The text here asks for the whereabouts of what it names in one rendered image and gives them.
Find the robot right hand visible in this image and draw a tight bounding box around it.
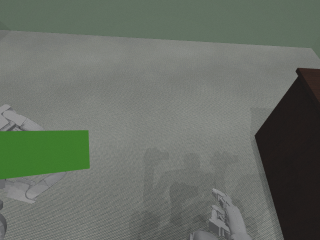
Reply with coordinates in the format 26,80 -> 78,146
209,188 -> 247,240

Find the robot left hand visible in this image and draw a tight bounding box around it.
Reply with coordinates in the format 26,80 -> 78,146
0,104 -> 67,204

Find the right robot thigh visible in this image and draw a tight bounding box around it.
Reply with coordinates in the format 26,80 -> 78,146
188,230 -> 218,240

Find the table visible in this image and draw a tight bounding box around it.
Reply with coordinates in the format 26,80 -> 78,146
255,68 -> 320,240

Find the sponge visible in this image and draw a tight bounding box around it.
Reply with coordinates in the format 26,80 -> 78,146
0,130 -> 90,180

